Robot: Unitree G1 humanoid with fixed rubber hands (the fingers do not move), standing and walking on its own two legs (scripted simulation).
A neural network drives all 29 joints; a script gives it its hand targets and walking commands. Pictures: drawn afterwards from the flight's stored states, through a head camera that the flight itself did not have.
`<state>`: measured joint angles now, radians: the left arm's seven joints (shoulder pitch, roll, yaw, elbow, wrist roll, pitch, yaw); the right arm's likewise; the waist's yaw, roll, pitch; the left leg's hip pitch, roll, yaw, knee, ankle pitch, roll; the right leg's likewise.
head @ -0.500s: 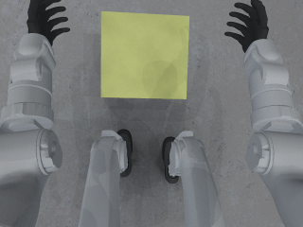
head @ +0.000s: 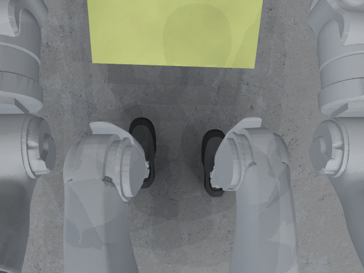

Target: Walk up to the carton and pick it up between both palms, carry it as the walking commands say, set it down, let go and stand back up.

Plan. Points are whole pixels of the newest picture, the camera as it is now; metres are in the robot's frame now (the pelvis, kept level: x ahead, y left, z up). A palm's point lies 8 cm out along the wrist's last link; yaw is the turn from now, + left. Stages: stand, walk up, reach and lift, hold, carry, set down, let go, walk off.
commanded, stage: reach and lift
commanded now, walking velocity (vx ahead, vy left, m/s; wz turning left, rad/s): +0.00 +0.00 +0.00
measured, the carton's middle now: out of the picture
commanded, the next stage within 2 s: none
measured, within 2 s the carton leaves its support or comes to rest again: neither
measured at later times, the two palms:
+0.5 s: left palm out of the picture +0.55 +0.25 -0.23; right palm out of the picture +0.55 -0.20 -0.23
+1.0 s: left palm out of the picture +0.55 +0.22 -0.22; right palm out of the picture +0.55 -0.18 -0.23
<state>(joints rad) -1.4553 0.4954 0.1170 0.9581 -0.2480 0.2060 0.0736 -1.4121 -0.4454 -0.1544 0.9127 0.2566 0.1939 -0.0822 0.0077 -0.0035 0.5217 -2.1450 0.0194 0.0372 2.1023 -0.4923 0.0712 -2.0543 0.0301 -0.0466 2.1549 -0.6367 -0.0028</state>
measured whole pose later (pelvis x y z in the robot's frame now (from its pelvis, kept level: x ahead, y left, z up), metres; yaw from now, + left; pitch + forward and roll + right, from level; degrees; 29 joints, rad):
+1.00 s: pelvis +0.01 +0.00 -0.05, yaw +0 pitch +31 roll -2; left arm -1.51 0.47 0.02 1.18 -0.31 0.06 0.08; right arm -1.45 -0.39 -0.05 1.09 0.29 0.07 -0.11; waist 0.02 0.01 0.52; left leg -2.28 0.03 0.04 2.25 -0.51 0.07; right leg -2.18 0.03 -0.06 2.31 -0.66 -0.01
